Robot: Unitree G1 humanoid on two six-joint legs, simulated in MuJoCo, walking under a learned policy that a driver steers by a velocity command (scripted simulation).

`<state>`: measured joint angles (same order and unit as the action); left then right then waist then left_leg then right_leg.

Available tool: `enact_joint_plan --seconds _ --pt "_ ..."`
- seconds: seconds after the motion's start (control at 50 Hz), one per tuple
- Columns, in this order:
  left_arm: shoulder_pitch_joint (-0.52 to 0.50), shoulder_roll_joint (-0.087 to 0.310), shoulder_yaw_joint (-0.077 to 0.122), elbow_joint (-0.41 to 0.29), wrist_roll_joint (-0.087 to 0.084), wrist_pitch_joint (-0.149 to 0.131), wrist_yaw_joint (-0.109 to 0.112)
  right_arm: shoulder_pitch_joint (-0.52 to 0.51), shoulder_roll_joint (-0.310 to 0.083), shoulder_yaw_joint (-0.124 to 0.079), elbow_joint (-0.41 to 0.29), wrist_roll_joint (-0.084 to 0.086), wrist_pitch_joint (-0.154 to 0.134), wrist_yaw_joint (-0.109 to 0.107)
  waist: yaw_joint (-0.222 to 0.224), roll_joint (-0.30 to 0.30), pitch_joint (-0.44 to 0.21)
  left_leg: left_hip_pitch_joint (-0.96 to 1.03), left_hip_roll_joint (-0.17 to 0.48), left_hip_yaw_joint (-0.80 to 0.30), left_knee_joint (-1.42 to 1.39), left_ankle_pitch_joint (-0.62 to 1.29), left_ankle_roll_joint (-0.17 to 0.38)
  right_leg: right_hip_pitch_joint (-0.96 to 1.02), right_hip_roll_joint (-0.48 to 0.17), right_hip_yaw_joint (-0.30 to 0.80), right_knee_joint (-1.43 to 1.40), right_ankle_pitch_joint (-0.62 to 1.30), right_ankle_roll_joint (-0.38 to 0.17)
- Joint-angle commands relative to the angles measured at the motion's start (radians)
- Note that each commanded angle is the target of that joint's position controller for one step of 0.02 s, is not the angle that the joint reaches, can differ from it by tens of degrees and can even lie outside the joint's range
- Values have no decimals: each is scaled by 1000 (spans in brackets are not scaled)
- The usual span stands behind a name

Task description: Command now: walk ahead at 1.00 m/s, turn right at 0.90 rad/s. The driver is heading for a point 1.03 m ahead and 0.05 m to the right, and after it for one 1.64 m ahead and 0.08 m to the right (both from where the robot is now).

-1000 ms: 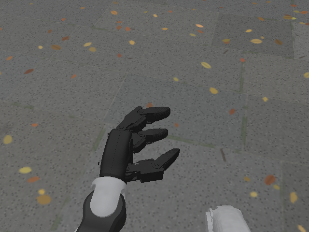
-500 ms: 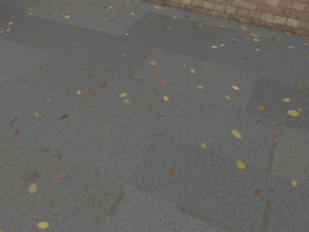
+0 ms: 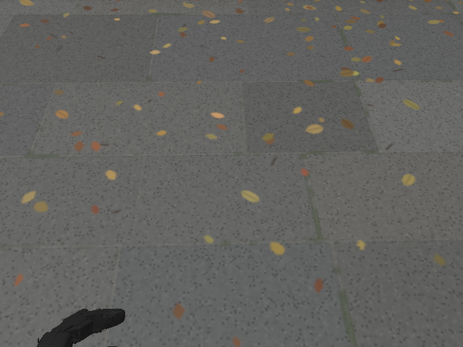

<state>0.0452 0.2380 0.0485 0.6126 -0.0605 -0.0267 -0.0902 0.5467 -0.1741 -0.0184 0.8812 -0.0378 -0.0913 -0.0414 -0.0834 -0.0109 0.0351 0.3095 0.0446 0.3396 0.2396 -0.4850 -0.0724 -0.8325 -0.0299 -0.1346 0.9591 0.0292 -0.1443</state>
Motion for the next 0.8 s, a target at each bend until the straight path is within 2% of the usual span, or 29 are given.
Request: enact_joint_plan --seconds 0.02,0.04,0.06,0.08,0.1,0.12,0.14,0.16,0.18,0.2,0.24,0.3,0.32,0.36,0.4,0.44,0.48,0.5,0.52,0.54,0.56,0.58,0.6,0.62,0.64,0.66,0.72,0.76,0.8 --pt "157 141 66 -37 -20 10 9 -177 -314 -78 -114 23 0 -31 244 242 -16 -240 208 -38 196 1692 46 464 106 -120 -65 -52 -25" --pt "359 206 99 11 -13 36 22 -268 -331 -91 -146 37 1 -19 348 266 -79 -273 222 -64 408 1778 72 650 97 -74 -96 -108 -61" --pt "621 274 136 93 10 55 39 -370 -325 -95 -189 49 -12 -1 449 207 -169 -398 174 -101 735 1606 98 947 60 29 -264 -32 -107" --pt "679 233 130 148 25 59 55 -496 -201 -68 -223 68 -37 13 464 -92 -55 -662 -76 -117 1282 526 81 1041 10 156 -467 44 -159" --pt "459 162 63 116 92 11 36 -317 21 -11 -278 37 -74 32 147 -352 -65 -1034 -134 -353 1563 -69 96 1114 -15 491 -347 125 -228" --pt "398 98 47 50 100 -17 37 -245 -14 4 -341 59 -100 42 116 -309 -273 -1112 -137 -529 1632 -21 125 1143 -132 850 -540 -417 -364" --pt "429 80 48 59 79 -41 37 -363 -90 -12 -369 74 -113 43 139 -125 -143 -1187 -118 -507 1574 19 142 1023 -153 946 -715 -580 -322" --pt "394 94 49 66 61 -58 30 -375 -114 -21 -372 74 -108 42 79 76 -66 -1181 -58 -510 1427 94 149 890 -167 934 -745 -625 -265" --pt "329 101 46 53 46 -68 29 -356 -99 -15 -364 52 -94 41 22 171 -27 -1104 -22 -517 1339 157 131 715 -137 893 -748 -612 -239" --pt "279 122 53 34 48 -75 40 -343 -116 -22 -363 44 -78 38 -10 157 5 -1046 -4 -518 1259 182 99 587 -99 851 -762 -576 -235" --pt "250 100 43 24 51 -80 59 -370 -148 -33 -362 37 -51 23 -11 140 38 -996 38 -501 1124 194 52 435 -38 742 -771 -495 -218" --pt "290 83 38 49 36 -65 102 -576 -107 -16 -418 3 -47 9 77 64 67 -893 42 -414 756 403 4 328 51 527 -755 -239 -173" --pt "312 71 35 67 31 -57 111 -640 -79 -8 -430 3 -49 13 116 19 56 -829 24 -386 629 515 -4 324 83 467 -735 -189 -143" --pt "370 66 33 96 29 -50 107 -715 -50 -4 -443 30 -50 24 184 -41 25 -726 -21 -343 451 629 -16 357 75 447 -728 -200 -112" --pt "405 74 38 118 27 -51 100 -756 -82 -20 -448 63 -51 35 230 -67 17 -780 -26 -341 325 650 0 531 18 457 -695 -190 -107" --pt "434 75 43 148 31 -44 99 -783 -110 -35 -451 75 -58 49 247 -93 17 -865 -25 -335 245 591 53 749 -44 462 -634 12 -91" --pt "425 111 55 157 50 -35 96 -675 -164 -64 -421 79 -63 60 178 -132 -55 -824 -68 -284 250 460 129 930 -93 422 -511 515 -58" --pt "386 137 60 149 68 -32 89 -542 -205 -84 -384 88 -59 59 96 -148 -127 -715 -93 -261 263 405 176 967 -94 382 -371 770 -43" --pt "270 158 62 114 84 -35 84 -293 -234 -95 -322 95 -49 56 -50 -161 -232 -432 -54 -311 286 422 229 828 -80 336 -131 860 -24" --pt "172 100 41 68 117 -51 84 -7 -261 -92 -257 80 -31 55 -163 -7 -379 -79 42 -497 386 287 271 559 -11 284 280 463 -8" --pt "349 -2 12 63 51 -75 71 -22 -287 -101 -214 60 -45 79 0 497 -421 174 257 -1156 113 -110 476 124 169 274 560 -463 88" --pt "316 64 9 55 21 -101 69 -97 -180 -82 -241 43 -38 73 -19 345 -290 149 247 -1275 2 -329 449 -34 84 330 548 -429 49" --pt "162 99 8 21 17 -116 64 -128 -149 -75 -251 29 -30 65 -42 184 -167 25 224 -1129 13 -164 416 -61 52 320 519 -380 47" --pt "80 76 1 -7 46 -129 66 -148 -160 -75 -249 28 -30 75 -7 -10 -74 -132 170 -1040 -8 -2 392 -17 34 299 425 -350 42" --pt "39 68 4 -20 73 -135 74 -168 -151 -70 -240 38 -33 83 27 -70 -49 -230 123 -956 -16 115 375 38 12 294 310 -328 51" --pt "59 52 3 -26 75 -135 74 -177 -147 -64 -233 40 -34 81 70 -28 -37 -298 87 -905 -28 167 375 88 -1 291 236 -316 71" --pt "25 57 0 -41 77 -124 90 -159 -139 -57 -209 71 -30 66 93 11 18 -438 56 -829 -46 304 379 124 -16 249 46 -317 138" --pt "-102 37 -13 -83 75 -128 83 -156 -172 -67 -208 72 -25 46 65 22 62 -590 17 -770 -69 356 358 220 9 210 -157 -165 165" --pt "-181 15 -16 -108 72 -133 69 -139 -193 -74 -196 74 -16 37 36 65 65 -737 -18 -733 -84 346 318 422 55 187 -313 13 177"
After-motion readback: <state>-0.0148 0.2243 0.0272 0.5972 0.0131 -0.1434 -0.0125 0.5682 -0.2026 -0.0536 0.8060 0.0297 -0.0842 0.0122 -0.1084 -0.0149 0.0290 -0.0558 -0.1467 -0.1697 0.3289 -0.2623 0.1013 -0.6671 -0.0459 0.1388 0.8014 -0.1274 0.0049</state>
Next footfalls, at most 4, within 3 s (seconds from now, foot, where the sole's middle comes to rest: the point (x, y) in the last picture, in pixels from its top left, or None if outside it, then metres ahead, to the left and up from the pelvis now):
0.08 right None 0.25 -0.04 -0.75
0.52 left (217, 290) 0.66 0.01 -0.75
0.94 right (297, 199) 0.99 -0.29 -0.75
1.34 left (213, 154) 1.23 -0.01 -0.75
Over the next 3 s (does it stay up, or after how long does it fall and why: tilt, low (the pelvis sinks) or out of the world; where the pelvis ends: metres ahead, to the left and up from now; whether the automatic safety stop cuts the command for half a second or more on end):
stays up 1.23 -0.20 0.03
